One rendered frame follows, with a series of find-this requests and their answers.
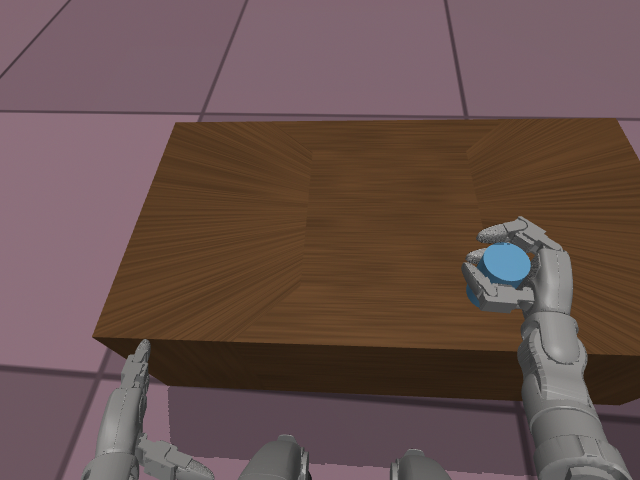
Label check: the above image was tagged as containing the right robot hand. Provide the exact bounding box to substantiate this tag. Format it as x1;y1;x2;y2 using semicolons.
461;216;573;320

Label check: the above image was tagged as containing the right robot arm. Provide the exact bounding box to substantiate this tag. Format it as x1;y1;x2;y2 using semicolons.
517;311;633;480

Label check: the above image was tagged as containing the left robot hand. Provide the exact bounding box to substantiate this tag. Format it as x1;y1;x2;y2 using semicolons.
95;339;214;480

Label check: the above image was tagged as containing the left robot arm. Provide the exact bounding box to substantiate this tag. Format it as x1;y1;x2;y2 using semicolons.
81;452;139;480

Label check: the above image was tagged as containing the can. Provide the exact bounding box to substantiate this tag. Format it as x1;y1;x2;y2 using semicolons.
466;242;531;308

